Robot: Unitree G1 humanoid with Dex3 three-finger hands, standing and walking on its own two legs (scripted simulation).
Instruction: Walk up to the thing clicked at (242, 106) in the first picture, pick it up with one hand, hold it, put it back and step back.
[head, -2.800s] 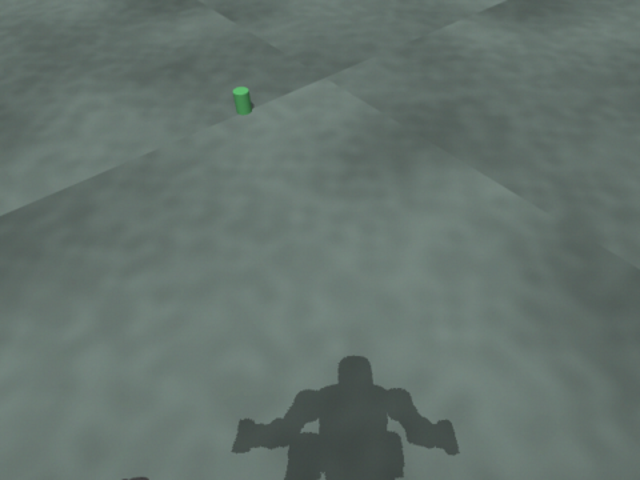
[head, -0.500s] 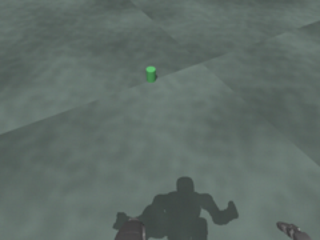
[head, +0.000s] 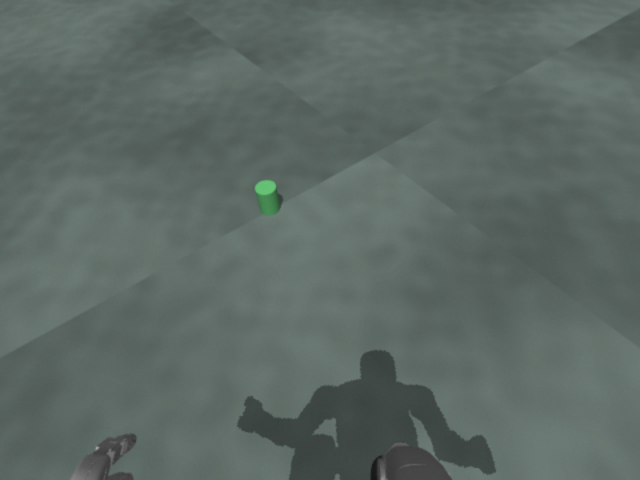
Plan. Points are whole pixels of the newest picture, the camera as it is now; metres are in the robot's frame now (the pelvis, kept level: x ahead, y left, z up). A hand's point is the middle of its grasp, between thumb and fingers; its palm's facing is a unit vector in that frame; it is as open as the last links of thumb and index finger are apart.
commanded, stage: walk up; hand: left
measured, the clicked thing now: (267, 198) +1.25 +0.22 -0.69
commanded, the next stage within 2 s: none
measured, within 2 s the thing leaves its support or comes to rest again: neither
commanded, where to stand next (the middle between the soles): +0.94 +0.01 m, yaw +2 degrees
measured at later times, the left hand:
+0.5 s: hand (141, 420) +0.23 +0.30 -0.15, palm faces +0.03 -0.93 -0.36, open 7.4 cm
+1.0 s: hand (194, 245) +0.54 +0.25 -0.10, palm faces +0.00 -0.91 -0.42, open 7.4 cm
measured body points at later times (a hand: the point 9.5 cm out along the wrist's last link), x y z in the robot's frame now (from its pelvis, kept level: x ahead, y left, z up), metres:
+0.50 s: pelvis +0.24 +0.02 +0.00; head +0.26 +0.04 +0.45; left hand +0.23 +0.35 -0.12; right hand +0.37 -0.30 -0.09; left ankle +0.33 +0.13 -0.72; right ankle +0.12 -0.11 -0.69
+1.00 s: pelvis +0.45 -0.03 +0.01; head +0.46 -0.06 +0.46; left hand +0.54 +0.30 -0.07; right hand +0.49 -0.35 -0.13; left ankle +0.36 +0.11 -0.65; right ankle +0.53 -0.14 -0.71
